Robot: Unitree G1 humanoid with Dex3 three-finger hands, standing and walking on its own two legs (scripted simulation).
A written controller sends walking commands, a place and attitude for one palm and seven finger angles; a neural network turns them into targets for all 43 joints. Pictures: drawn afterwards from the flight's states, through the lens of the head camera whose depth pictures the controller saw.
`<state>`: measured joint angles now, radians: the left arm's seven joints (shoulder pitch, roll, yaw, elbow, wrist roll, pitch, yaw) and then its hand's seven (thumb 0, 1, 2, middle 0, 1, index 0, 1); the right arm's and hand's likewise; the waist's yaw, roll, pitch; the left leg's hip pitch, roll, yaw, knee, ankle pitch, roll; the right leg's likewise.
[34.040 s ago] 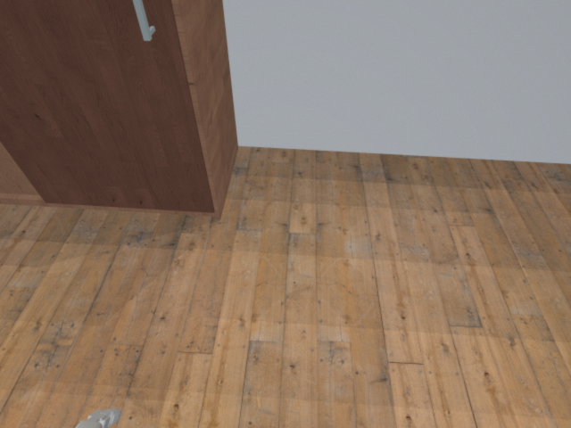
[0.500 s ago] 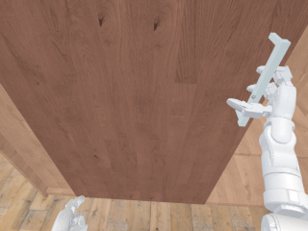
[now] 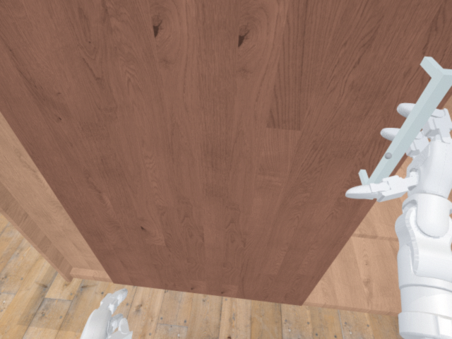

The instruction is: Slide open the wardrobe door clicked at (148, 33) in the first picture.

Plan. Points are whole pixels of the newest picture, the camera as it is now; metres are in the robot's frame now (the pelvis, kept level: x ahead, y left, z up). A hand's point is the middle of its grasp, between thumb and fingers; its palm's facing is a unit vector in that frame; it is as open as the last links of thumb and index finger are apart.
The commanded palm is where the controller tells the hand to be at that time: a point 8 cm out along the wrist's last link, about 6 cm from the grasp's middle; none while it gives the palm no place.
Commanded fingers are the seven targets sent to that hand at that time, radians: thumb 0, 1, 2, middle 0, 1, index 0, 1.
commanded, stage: slip the hand off the handle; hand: right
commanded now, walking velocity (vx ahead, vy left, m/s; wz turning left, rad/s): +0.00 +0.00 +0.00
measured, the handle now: (394, 138) +0.40 -0.25 +0.20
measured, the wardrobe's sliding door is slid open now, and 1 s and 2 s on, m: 0.56 0.56 0.56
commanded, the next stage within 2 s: draw the hand back to the body in 1.14 s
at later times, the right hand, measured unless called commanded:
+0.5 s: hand (436, 164) +0.34 -0.29 +0.20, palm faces +0.38 +0.92 -0.09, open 14.7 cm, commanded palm +0.29 -0.32 +0.19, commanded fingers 0.00 0.55 -0.20 0.25 1.15 0.25 1.15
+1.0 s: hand out of the picture +0.24 -0.28 +0.20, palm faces +0.39 +0.92 -0.09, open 14.7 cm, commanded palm +0.20 -0.32 +0.19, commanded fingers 0.00 0.55 -0.20 0.25 1.15 0.25 1.15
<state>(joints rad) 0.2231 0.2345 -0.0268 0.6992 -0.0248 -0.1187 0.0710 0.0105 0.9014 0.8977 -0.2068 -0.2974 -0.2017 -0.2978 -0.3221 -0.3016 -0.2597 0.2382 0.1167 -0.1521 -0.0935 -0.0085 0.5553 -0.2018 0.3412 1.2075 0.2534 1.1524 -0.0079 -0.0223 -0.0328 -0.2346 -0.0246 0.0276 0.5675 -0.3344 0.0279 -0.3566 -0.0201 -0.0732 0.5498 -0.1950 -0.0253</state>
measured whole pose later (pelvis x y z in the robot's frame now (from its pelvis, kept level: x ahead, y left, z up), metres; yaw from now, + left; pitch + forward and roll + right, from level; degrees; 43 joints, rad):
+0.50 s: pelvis +0.01 +0.00 +0.00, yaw -1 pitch +0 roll +1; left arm 0.22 0.24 -0.04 0.68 -0.04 -0.10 0.09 0.01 0.90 0.90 -0.21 -0.30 -0.20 -0.30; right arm -0.29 -0.40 -0.39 0.25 0.18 -0.13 0.04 -0.01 0.56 -0.20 0.25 1.15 0.25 1.15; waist -0.02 -0.02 -0.04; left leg -0.23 -0.02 0.05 0.57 -0.35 0.03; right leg -0.37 -0.01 -0.05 0.57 -0.21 -0.03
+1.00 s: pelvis -0.01 +0.00 +0.00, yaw -2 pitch -2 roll +1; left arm 0.18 0.23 -0.05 0.67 -0.04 -0.18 0.11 0.01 0.90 0.90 -0.21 -0.30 -0.20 -0.30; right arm 0.02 -0.35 -0.40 -0.05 0.26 -0.12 0.08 -0.01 0.56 -0.20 0.25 1.15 0.25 1.15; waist -0.06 -0.04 -0.05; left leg -0.19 -0.02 0.06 0.56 -0.33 0.02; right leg -0.34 -0.01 -0.04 0.57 -0.19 -0.03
